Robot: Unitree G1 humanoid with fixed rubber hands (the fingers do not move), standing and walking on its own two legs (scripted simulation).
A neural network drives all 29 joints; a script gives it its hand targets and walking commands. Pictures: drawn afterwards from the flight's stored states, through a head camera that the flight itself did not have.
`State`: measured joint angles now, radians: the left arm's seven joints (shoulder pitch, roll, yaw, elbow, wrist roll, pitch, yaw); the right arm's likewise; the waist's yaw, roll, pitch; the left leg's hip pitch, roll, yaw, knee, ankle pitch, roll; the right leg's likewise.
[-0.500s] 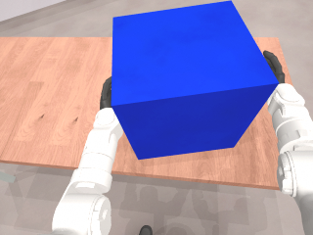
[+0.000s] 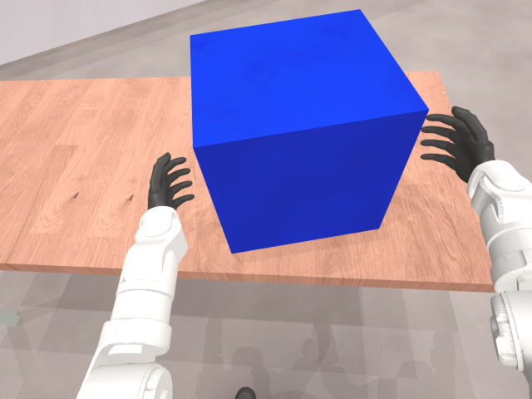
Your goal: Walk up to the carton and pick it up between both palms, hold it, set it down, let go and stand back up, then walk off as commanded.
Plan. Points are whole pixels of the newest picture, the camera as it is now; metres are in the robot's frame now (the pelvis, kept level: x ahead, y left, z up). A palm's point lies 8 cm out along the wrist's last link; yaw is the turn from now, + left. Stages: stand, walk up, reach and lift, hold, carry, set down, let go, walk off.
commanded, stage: set down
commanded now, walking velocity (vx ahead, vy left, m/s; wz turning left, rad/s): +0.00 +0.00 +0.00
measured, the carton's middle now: (291, 139) +0.51 +0.04 +0.08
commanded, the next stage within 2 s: none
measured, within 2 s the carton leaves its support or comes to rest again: neither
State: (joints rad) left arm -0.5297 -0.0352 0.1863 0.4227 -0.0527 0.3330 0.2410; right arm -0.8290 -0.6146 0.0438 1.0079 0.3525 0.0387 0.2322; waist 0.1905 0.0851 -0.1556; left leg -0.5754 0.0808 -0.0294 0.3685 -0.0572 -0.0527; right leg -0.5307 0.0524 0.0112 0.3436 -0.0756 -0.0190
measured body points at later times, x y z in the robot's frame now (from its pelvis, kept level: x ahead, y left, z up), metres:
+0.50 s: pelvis +0.01 -0.01 +0.00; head +0.06 -0.03 +0.45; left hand +0.35 +0.21 +0.08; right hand +0.42 -0.26 +0.06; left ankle +0.06 +0.16 -0.74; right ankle +0.04 -0.11 -0.74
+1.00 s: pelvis +0.00 -0.01 +0.00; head +0.02 -0.03 +0.45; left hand +0.29 +0.19 +0.06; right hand +0.35 -0.28 +0.05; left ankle +0.06 +0.16 -0.74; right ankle +0.04 -0.11 -0.74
